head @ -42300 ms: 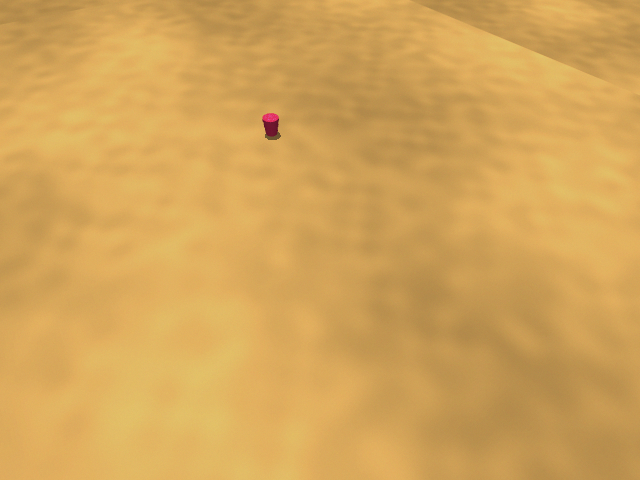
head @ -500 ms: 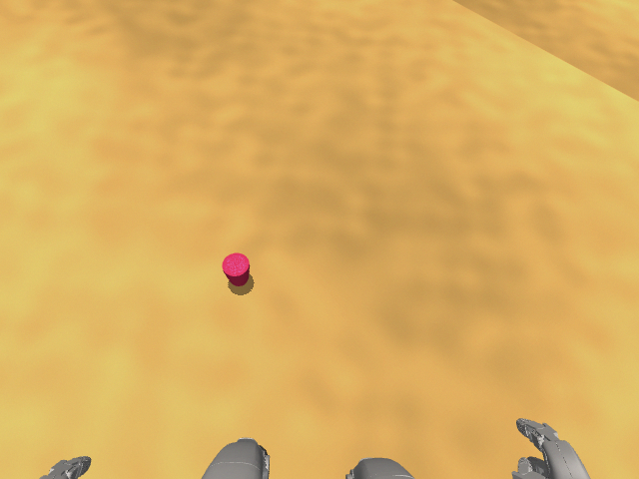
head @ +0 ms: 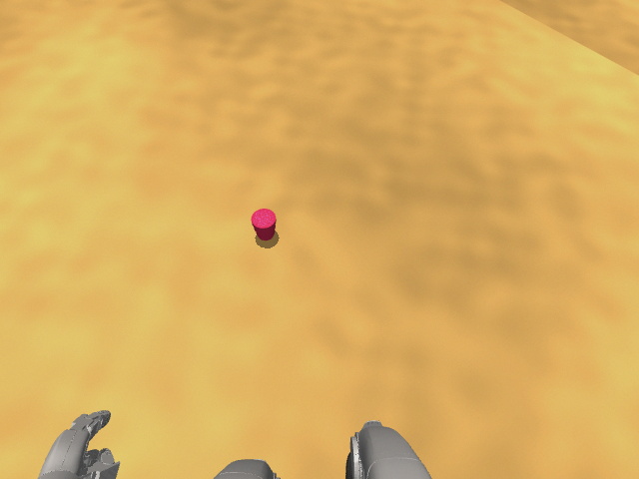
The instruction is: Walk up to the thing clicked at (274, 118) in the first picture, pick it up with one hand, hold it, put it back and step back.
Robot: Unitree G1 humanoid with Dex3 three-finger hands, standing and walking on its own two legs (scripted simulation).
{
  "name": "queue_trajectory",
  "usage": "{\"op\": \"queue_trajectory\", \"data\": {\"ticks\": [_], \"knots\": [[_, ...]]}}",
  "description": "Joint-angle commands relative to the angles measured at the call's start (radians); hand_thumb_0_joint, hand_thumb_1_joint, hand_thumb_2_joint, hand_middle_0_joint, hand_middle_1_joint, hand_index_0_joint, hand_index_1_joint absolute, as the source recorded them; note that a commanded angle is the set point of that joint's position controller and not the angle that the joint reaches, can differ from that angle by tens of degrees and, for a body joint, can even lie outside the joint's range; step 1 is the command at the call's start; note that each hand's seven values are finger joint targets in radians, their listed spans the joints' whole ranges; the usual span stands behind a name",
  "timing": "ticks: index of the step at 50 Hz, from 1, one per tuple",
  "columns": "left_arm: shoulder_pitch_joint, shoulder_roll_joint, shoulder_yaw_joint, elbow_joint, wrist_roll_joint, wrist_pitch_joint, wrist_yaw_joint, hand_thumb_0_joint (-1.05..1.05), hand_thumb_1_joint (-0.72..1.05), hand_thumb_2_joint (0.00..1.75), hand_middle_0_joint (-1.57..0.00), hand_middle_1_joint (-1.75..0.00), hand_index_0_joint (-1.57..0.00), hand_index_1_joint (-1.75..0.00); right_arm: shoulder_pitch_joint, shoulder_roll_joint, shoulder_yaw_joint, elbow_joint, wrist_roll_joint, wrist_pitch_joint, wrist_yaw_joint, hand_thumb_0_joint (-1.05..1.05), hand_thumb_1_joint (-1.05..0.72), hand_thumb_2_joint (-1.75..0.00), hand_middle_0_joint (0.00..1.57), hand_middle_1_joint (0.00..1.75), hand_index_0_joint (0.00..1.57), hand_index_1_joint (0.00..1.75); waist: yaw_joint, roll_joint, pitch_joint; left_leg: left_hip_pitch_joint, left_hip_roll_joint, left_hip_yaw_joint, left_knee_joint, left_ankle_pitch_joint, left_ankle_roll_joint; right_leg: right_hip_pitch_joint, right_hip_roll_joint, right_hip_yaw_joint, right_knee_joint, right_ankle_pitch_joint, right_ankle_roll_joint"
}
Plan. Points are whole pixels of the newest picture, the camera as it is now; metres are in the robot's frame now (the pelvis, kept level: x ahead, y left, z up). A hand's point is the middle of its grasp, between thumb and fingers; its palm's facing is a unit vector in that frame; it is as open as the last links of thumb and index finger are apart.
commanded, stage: step back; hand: left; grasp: from above
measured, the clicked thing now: (264, 226) +0.93 +0.19 -0.70
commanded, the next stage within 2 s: stand in 1.42 s
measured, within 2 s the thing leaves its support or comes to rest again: neither
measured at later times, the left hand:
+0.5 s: hand out of the picture -0.10 +0.26 -0.12, palm faces +0.01 -0.89 -0.45, open 7.4 cm
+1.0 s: hand out of the picture -0.09 +0.25 -0.13, palm faces +0.03 -0.93 -0.37, open 7.4 cm
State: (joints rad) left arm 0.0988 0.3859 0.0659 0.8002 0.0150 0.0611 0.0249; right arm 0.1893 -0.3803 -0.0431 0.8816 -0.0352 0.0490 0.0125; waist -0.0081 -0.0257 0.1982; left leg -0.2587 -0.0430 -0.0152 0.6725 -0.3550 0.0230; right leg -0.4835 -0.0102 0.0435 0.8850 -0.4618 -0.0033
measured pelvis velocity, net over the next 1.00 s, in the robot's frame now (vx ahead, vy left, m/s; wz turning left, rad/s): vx -0.15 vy -0.02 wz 0.00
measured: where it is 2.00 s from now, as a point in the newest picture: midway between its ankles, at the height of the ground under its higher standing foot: outside the picture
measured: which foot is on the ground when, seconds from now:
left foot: down 0.00-0.26, up 0.28-0.56, down 0.58-0.86, up 0.88-1.00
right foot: up 0.00-0.22, down 0.24-1.00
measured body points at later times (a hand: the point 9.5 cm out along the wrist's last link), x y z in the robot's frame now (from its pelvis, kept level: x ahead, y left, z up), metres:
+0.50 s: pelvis -0.16 -0.02 +0.01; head -0.13 -0.05 +0.46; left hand -0.10 +0.31 -0.09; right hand -0.08 -0.34 -0.13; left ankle -0.16 +0.13 -0.68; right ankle -0.14 -0.13 -0.72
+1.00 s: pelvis -0.15 -0.02 +0.01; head -0.14 -0.03 +0.46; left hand -0.09 +0.30 -0.10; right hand -0.08 -0.33 -0.12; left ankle -0.15 +0.12 -0.68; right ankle -0.13 -0.13 -0.72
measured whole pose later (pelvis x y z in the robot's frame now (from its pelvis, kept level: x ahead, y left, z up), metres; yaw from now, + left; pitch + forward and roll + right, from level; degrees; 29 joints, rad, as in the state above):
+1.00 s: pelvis -0.15 -0.02 +0.01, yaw +0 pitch -3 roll +0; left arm 0.22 0.35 0.06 0.97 0.03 -0.05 -0.02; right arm 0.22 -0.40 -0.06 0.98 -0.03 0.00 0.01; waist 0.03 0.03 0.08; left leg -0.37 -0.01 -0.06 0.92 -0.47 0.01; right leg -0.25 0.00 -0.03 0.59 -0.29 -0.03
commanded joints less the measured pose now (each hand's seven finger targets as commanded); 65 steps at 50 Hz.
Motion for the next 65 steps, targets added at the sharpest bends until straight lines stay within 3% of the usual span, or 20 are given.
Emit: {"op": "queue_trajectory", "data": {"ticks": [1,9,11,13,14,18,24,28,29,30,31,34,38,41,42,43,44,55,58,65], "knots": [[0.034,0.189,0.065,-0.047,-0.015,-0.018,0.021,0.0,0.9,0.9,-0.2,-0.3,-0.2,-0.3,-0.096,-0.26,-0.062,-0.102,-0.012,-0.032,-0.034,0.0,-0.9,-0.9,0.2,0.3,0.2,0.3,0.041,0.096,-0.189,-0.063,0.309,-0.25,-0.261,0.542,0.219,0.025,0.113,0.135,0.425,-0.087,-0.016],[0.087,0.172,0.049,-0.006,0.004,-0.049,0.002,0.0,0.9,0.9,-0.2,-0.3,-0.2,-0.3,-0.031,-0.249,-0.07,-0.109,-0.001,-0.007,-0.026,0.0,-0.9,-0.9,0.2,0.3,0.2,0.3,-0.012,0.227,-0.262,0.152,0.272,-0.193,-0.165,0.472,0.195,0.144,0.042,-0.041,-0.186,-0.02,0.016],[0.195,0.161,0.044,0.052,0.01,-0.065,0.001,0.0,0.9,0.9,-0.2,-0.3,-0.2,-0.3,-0.078,-0.266,-0.07,-0.111,0.013,0.007,-0.022,0.0,-0.9,-0.9,0.2,0.3,0.2,0.3,0.043,0.205,-0.318,0.103,0.252,-0.159,-0.086,0.369,0.148,0.311,0.049,-0.075,-0.506,0.167,-0.013],[0.195,0.296,0.087,0.052,0.035,-0.081,0.004,0.0,0.9,0.9,-0.2,-0.3,-0.2,-0.3,-0.059,-0.154,-0.038,-0.123,0.019,0.006,-0.019,0.0,-0.9,-0.9,0.2,0.3,0.2,0.3,0.041,-0.137,-0.245,-0.331,0.032,-0.096,0.135,-0.091,0.016,0.461,-0.199,0.372,-0.543,0.133,-0.096],[0.117,0.395,0.105,0.022,0.037,-0.077,0.007,0.0,0.9,0.9,-0.2,-0.3,-0.2,-0.3,-0.137,-0.171,-0.05,-0.136,0.014,0.011,-0.04,0.0,-0.9,-0.9,0.2,0.3,0.2,0.3,0.095,-0.229,-0.192,-0.257,-0.004,-0.163,0.331,-0.265,-0.019,0.148,-0.426,0.559,-0.606,0.158,-0.273],[-0.036,0.258,0.075,-0.003,0.03,-0.088,0.013,0.0,0.9,0.9,-0.2,-0.3,-0.2,-0.3,-0.018,-0.209,-0.062,-0.052,0.031,0.0,-0.031,0.0,-0.9,-0.9,0.2,0.3,0.2,0.3,-0.014,-0.054,-0.135,-0.209,-0.051,-0.176,0.53,-0.067,-0.042,0.109,-0.229,0.213,-0.509,0.183,-0.185],[0.126,0.276,0.087,0.043,0.044,-0.095,-0.009,0.0,0.9,0.9,-0.2,-0.3,-0.2,-0.3,-0.092,-0.202,-0.061,-0.047,-0.001,-0.035,-0.006,0.0,-0.9,-0.9,0.2,0.3,0.2,0.3,0.102,-0.166,-0.115,-0.236,0.018,-0.073,0.11,-0.19,-0.051,0.294,-0.252,0.293,-0.588,-0.307,-0.179],[0.074,0.263,0.062,0.039,0.03,-0.072,-0.022,0.0,0.9,0.9,-0.2,-0.3,-0.2,-0.3,0.071,-0.182,-0.073,0.049,0.005,-0.063,0.001,0.0,-0.9,-0.9,0.2,0.3,0.2,0.3,0.01,-0.115,-0.163,0.146,-0.002,0.047,-0.292,-0.022,-0.004,0.136,-0.168,0.12,-0.469,-0.159,-0.12],[0.083,0.207,0.041,0.031,0.033,-0.071,-0.024,0.0,0.9,0.9,-0.2,-0.3,-0.2,-0.3,0.113,-0.205,-0.088,0.067,-0.006,-0.073,-0.005,0.0,-0.9,-0.9,0.2,0.3,0.2,0.3,-0.017,0.013,-0.192,0.283,0.067,-0.093,-0.357,-0.049,0.017,0.018,-0.118,0.053,-0.312,-0.113,-0.084],[0.054,0.134,0.019,0.012,0.01,-0.074,-0.028,0.0,0.9,0.9,-0.2,-0.3,-0.2,-0.3,0.1,-0.291,-0.098,0.053,-0.019,-0.08,-0.011,0.0,-0.9,-0.9,0.2,0.3,0.2,0.3,-0.029,0.263,-0.173,0.26,0.314,-0.526,-0.479,-0.398,0.113,-0.178,0.017,-0.055,-0.1,-0.101,-0.008],[-0.032,0.235,0.053,0.021,0.016,-0.077,-0.022,0.0,0.9,0.9,-0.2,-0.3,-0.2,-0.3,0.069,-0.353,-0.106,0.038,-0.007,-0.08,-0.009,0.0,-0.9,-0.9,0.2,0.3,0.2,0.3,-0.054,0.168,-0.079,0.02,0.416,-0.622,-0.528,-0.577,0.23,-0.115,-0.029,0.018,0.011,-0.101,-0.007],[0.074,0.206,0.044,0.073,0.002,-0.087,-0.038,0.0,0.9,0.9,-0.2,-0.3,-0.2,-0.3,-0.041,-0.256,-0.07,0.015,-0.009,-0.101,-0.016,0.0,-0.9,-0.9,0.2,0.3,0.2,0.3,0.023,0.122,-0.096,0.061,0.283,-0.334,-0.427,-0.249,0.153,-0.028,-0.038,0.02,-0.025,0.029,-0.015],[0.067,0.194,0.047,0.094,0.009,-0.095,-0.05,0.0,0.9,0.9,-0.2,-0.3,-0.2,-0.3,-0.01,-0.252,-0.075,0.016,-0.011,-0.089,-0.007,0.0,-0.9,-0.9,0.2,0.3,0.2,0.3,-0.008,0.204,-0.108,-0.032,0.242,-0.228,-0.389,-0.196,0.136,0.148,-0.003,-0.05,-0.2,0.037,-0.001],[0.17,0.191,0.056,0.14,0.018,-0.11,-0.034,0.0,0.9,0.9,-0.2,-0.3,-0.2,-0.3,-0.038,-0.216,-0.061,0.003,0.001,-0.065,-0.006,0.0,-0.9,-0.9,0.2,0.3,0.2,0.3,0.059,0.138,-0.14,-0.147,0.183,-0.134,-0.188,-0.148,0.09,0.404,0.042,-0.074,-0.427,0.151,-0.018],[0.192,0.224,0.067,0.148,0.028,-0.117,-0.026,0.0,0.9,0.9,-0.2,-0.3,-0.2,-0.3,-0.011,-0.167,-0.046,-0.005,0.007,-0.064,-0.008,0.0,-0.9,-0.9,0.2,0.3,0.2,0.3,0.065,0.031,-0.153,-0.252,0.13,-0.096,-0.053,-0.167,0.055,0.507,-0.004,0.057,-0.467,0.093,-0.04],[0.222,0.306,0.083,0.144,0.033,-0.125,-0.019,0.0,0.9,0.9,-0.2,-0.3,-0.2,-0.3,-0.034,-0.119,-0.035,-0.026,0.009,-0.065,-0.011,0.0,-0.9,-0.9,0.2,0.3,0.2,0.3,0.089,-0.179,-0.155,-0.408,-0.003,-0.02,0.194,-0.222,0.006,0.502,-0.245,0.468,-0.627,-0.146,-0.143],[0.194,0.352,0.091,0.124,0.029,-0.13,-0.022,0.0,0.9,0.9,-0.2,-0.3,-0.2,-0.3,-0.044,-0.189,-0.059,-0.016,-0.001,-0.062,-0.024,0.0,-0.9,-0.9,0.2,0.3,0.2,0.3,0.089,-0.118,-0.1,-0.324,0.026,-0.095,0.301,-0.265,-0.009,0.317,-0.379,0.599,-0.675,-0.247,-0.229],[0.041,0.2,0.015,0.081,-0.005,-0.107,-0.014,0.0,0.9,0.9,-0.2,-0.3,-0.2,-0.3,0.041,-0.157,-0.059,0.078,0.004,-0.082,-0.022,0.0,-0.9,-0.9,0.2,0.3,0.2,0.3,-0.01,-0.042,-0.211,0.162,0.079,0.005,-0.226,0.24,-0.008,0.125,-0.138,0.059,-0.305,0.507,-0.084],[0.079,0.195,0.015,0.122,-0.019,-0.083,-0.008,0.0,0.9,0.9,-0.2,-0.3,-0.2,-0.3,-0.095,-0.279,-0.064,0.046,0.01,-0.087,-0.023,0.0,-0.9,-0.9,0.2,0.3,0.2,0.3,0.041,0.137,-0.221,-0.055,0.345,-0.28,-0.312,0.162,0.159,0.261,-0.008,-0.028,-0.213,0.028,-0.014],[0.037,0.215,0.012,0.181,-0.014,-0.105,-0.009,0.0,0.9,0.9,-0.2,-0.3,-0.2,-0.3,-0.138,-0.188,-0.029,0.102,0.025,-0.081,-0.024,0.0,-0.9,-0.9,0.2,0.3,0.2,0.3,0.024,0.065,-0.286,0.089,0.179,-0.053,-0.182,0.427,0.023,0.321,-0.093,0.071,-0.396,0.536,-0.038]]}}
